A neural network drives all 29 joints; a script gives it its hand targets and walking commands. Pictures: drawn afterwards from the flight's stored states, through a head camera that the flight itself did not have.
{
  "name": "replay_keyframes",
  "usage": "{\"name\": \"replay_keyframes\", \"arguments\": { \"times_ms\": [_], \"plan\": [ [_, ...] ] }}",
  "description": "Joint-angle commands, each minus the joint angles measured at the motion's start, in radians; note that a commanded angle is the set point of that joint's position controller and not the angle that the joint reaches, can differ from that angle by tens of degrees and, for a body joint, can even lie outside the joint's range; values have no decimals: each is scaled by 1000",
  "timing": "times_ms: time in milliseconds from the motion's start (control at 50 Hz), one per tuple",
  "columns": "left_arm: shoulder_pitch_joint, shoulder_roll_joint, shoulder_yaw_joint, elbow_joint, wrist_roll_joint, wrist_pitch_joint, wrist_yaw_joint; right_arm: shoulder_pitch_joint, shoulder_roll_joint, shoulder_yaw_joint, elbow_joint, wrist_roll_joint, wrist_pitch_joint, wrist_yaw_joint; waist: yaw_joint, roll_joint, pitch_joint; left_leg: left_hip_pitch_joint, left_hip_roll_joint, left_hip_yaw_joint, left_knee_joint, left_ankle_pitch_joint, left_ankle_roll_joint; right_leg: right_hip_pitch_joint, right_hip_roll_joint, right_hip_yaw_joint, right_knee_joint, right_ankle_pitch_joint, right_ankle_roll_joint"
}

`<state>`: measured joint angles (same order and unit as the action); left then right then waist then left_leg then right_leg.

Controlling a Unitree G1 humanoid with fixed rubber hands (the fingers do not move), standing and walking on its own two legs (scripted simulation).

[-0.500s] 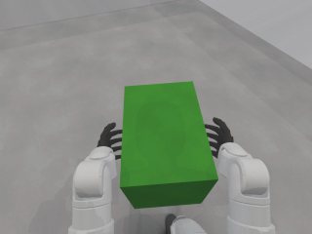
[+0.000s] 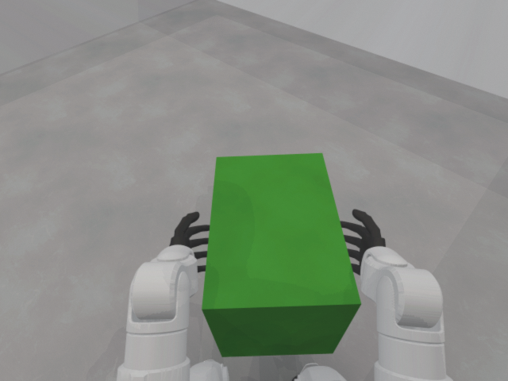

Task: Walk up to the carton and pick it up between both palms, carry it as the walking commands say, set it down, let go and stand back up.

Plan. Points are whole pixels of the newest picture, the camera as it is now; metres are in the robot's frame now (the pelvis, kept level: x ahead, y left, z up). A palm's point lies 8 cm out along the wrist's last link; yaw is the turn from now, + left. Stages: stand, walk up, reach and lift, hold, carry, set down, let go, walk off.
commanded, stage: carry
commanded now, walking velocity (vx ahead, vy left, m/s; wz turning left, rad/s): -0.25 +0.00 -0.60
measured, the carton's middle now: (273, 252) +0.31 -0.03 +0.00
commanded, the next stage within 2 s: none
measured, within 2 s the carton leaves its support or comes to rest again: neither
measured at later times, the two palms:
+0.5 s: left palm out of the picture +0.11 +0.05 +0.08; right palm out of the picture +0.04 -0.21 +0.08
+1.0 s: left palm out of the picture -0.07 +0.04 +0.09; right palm out of the picture -0.21 -0.20 +0.11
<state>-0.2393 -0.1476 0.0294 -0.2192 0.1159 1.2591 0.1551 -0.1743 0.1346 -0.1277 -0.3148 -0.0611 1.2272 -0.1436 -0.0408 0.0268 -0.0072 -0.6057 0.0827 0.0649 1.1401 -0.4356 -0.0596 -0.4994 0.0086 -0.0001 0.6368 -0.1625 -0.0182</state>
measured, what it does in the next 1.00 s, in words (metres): walks backwards, turning right: left foot, then right foot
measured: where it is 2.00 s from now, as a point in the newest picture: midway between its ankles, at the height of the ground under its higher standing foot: outside the picture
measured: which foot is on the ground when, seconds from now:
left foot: up 0.00-0.10, down 0.12-0.44, up 0.46-0.74, down 0.76-1.00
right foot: down 0.00-0.16, up 0.18-0.42, down 0.44-0.76, up 0.78-1.00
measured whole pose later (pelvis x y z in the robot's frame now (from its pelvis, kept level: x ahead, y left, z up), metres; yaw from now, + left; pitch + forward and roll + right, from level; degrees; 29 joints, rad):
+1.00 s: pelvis -0.38 +0.06 +0.01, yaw -34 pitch +2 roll -2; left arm -0.20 -0.14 0.05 -0.35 0.10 1.27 0.17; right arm -0.24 0.15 -0.09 -0.33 -0.08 1.22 -0.12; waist 0.05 -0.01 -0.02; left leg -0.42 0.16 0.19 0.65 -0.25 0.00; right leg -0.48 -0.03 -0.05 0.88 -0.43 0.03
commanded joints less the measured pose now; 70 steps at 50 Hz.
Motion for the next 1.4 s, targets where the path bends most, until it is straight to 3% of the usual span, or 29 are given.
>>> {"name": "replay_keyframes", "arguments": {
  "times_ms": [0, 60, 80, 100, 120, 140, 180, 240, 340, 380, 400, 440, 540, 680, 700, 720, 740, 760, 800, 840, 960, 1000, 1020, 1060, 1080, 1140, 1240, 1300, 1380],
  "plan": [
    [-417, -954, -546, -190, -353, -68, -266, -630, 1043, 803, -135, 490, -5, 296, 60, -222, -461, 159, -31, -7, -217, -41, 18, 284, -259, 297, -368, -75, -73],
    [-359, -936, -552, -177, -328, -62, -254, -545, 1036, 793, -87, 468, 9, 308, 46, -220, -501, 410, -48, 2, -653, -42, 74, 249, -189, 225, -347, 6, 13],
    [-356, -929, -554, -155, -322, -54, -254, -541, 1032, 781, -60, 449, 10, 312, 38, -81, -497, 546, 37, -90, -796, 12, 106, 131, -125, 156, -285, -59, 71],
    [-375, -942, -569, -155, -332, -52, -256, -528, 1034, 769, -40, 429, 7, 316, 37, 209, -467, 575, 301, -407, -868, 114, 192, -35, -14, 49, -26, -185, 90],
    [-407, -942, -588, -185, -345, -52, -259, -501, 1034, 764, -52, 422, -1, 318, 45, 306, -378, 488, 488, -471, -831, 384, 296, -160, 33, -45, 270, -384, 105],
    [-516, -943, -633, -254, -382, -53, -267, -503, 1045, 742, -54, 420, -10, 322, 36, 229, -339, 375, 473, -339, -805, 517, 322, -136, -62, 28, 448, -340, 72],
    [-536, -975, -672, -231, -420, -57, -274, -551, 1033, 745, -107, 427, -9, 314, 50, 59, -287, 355, 292, -89, -737, 658, 221, -116, -7, -5, 568, -245, 65],
    [-615, -971, -705, -304, -483, -52, -282, -543, 1007, 703, -99, 396, -7, 299, 58, 194, -315, 371, 230, 64, -675, 662, 156, -52, -35, -70, 436, -232, 59],
    [-511, -925, -677, -194, -490, -5, -309, -374, 946, 648, 22, 299, 12, 272, 47, 248, -344, 408, 283, 52, -580, 628, 160, 121, -22, -141, 12, -210, 41],
    [-487, -926, -655, -130, -491, 0, -325, -349, 942, 635, 60, 275, 14, 264, 57, -54, -341, 180, 185, 115, -361, 268, 48, 327, -159, 125, -261, 192, 5],
    [-475, -911, -641, -106, -485, -2, -328, -372, 944, 637, 59, 268, 15, 263, 54, -375, -326, -114, 39, 116, -143, -284, -8, 450, -409, 470, -256, 602, -89],
    [-472, -970, -623, -64, -469, -22, -342, -512, 997, 708, -16, 310, -2, 268, 59, -348, -319, -73, 43, -39, 57, -217, 3, 329, -406, 353, -218, 612, -160],
    [-550, -1010, -591, -193, -446, -74, -312, -695, 1083, 794, -143, 453, -28, 281, 49, -225, -382, 20, 20, -29, 49, 12, 12, 259, -252, 235, -280, 109, -81],
    [-375, -956, -556, -173, -329, -74, -248, -556, 1037, 790, -94, 474, -1, 308, 44, -223, -493, 432, -48, 22, -616, -44, 84, 228, -195, 208, -406, -83, 32],
    [-370, -949, -562, -160, -323, -67, -245, -541, 1032, 783, -75, 459, -2, 313, 31, -82, -493, 567, 15, -51, -814, 3, 114, 130, -125, 133, -335, -113, 91],
    [-371, -956, -570, -163, -329, -64, -245, -529, 1038, 773, -55, 443, -2, 316, 30, 221, -475, 558, 290, -390, -896, 9, 200, 6, -26, 45, -15, -186, 91],
    [-422, -959, -593, -199, -346, -64, -251, -518, 1032, 769, -76, 427, -13, 318, 40, 312, -380, 490, 488, -480, -853, 353, 309, -153, 28, -50, 255, -367, 111],
    [-460, -942, -611, -224, -360, -60, -259, -501, 1030, 758, -66, 423, -15, 321, 39, 225, -344, 378, 491, -357, -818, 507, 344, -132, -61, 41, 467, -349, 83],
    [-505, -973, -660, -224, -409, -66, -267, -539, 1032, 756, -98, 432, -8, 318, 53, 31, -298, 345, 308, -95, -758, 593, 241, -106, -17, 1, 572, -228, 69],
    [-574, -976, -684, -286, -460, -70, -271, -583, 1009, 742, -137, 433, -13, 310, 59, 112, -344, 406, 233, 22, -701, 618, 168, -89, -21, -36, 473, -201, 57],
    [-469, -929, -671, -206, -474, -20, -297, -382, 948, 671, -5, 322, 12, 282, 51, 230, -389, 443, 247, 19, -626, 522, 172, 155, -6, -140, -92, -193, 38],
    [-450, -920, -648, -130, -466, -11, -307, -354, 930, 652, 55, 296, 18, 279, 51, -10, -399, 218, 166, 79, -448, 275, 59, 384, -175, 117, -293, 86, 4],
    [-437, -907, -643, -112, -460, -16, -310, -392, 934, 665, 37, 300, 14, 280, 54, -318, -381, -52, 41, 99, -294, -122, -2, 490, -406, 415, -316, 352, -82],
    [-460, -972, -625, -85, -448, -37, -325, -535, 993, 733, -26, 338, 2, 286, 62, -331, -348, 30, 42, -28, -104, -158, 16, 311, -403, 273, -287, 320, -169],
    [-517, -984, -617, -99, -456, -40, -328, -578, 1016, 736, -28, 354, -1, 283, 53, -237, -319, 32, 50, -37, -95, -69, 10, 295, -323, 196, -278, 233, -140],
    [-561, -1012, -598, -142, -434, -61, -308, -717, 1067, 795, -115, 442, -9, 295, 48, -267, -284, 104, 22, 6, -118, -2, 12, 137, -271, 126, -358, -148, -97],
    [-479, -998, -556, -106, -377, -58, -265, -671, 1032, 780, -72, 484, 16, 311, 34, -172, -378, 328, 1, 55, -610, 109, 54, 193, -233, 68, -309, -238, -57],
    [-452, -976, -559, -97, -349, -50, -252, -573, 1020, 747, 10, 448, 25, 326, 35, 187, -322, 385, 300, -367, -934, -107, 136, 38, -107, -10, -47, -204, 36],
    [-546, -1008, -637, -132, -392, -54, -259, -576, 1037, 711, 28, 429, 10, 336, 45, 140, -262, 191, 214, -159, -859, -10, 134, 171, -67, -67, 70, -145, 18]
  ]
}}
